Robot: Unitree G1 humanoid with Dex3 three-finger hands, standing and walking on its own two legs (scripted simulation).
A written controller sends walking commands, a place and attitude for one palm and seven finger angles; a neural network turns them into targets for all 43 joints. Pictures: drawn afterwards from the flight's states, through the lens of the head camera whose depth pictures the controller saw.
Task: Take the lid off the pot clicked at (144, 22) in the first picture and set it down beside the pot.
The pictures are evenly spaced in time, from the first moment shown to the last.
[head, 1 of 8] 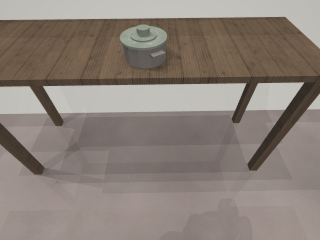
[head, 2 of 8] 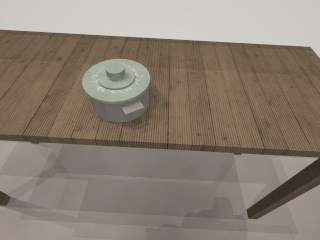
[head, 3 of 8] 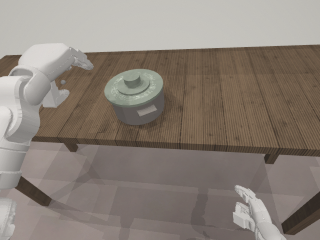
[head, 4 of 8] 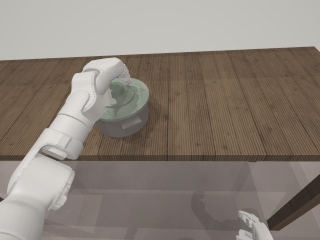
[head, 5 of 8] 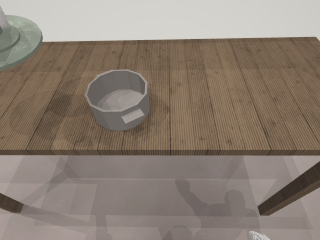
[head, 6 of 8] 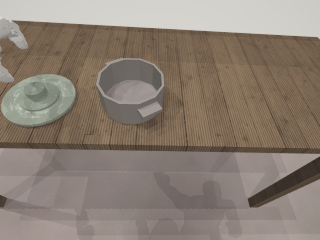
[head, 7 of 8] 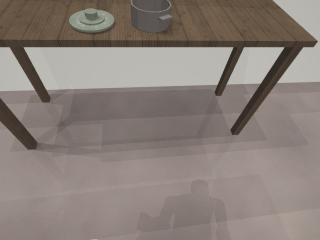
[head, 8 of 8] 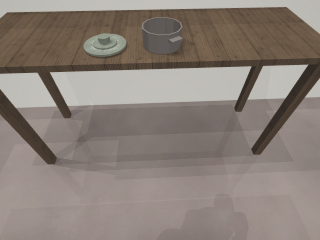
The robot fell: no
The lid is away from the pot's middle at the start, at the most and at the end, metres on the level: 0.00 0.24 0.24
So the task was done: yes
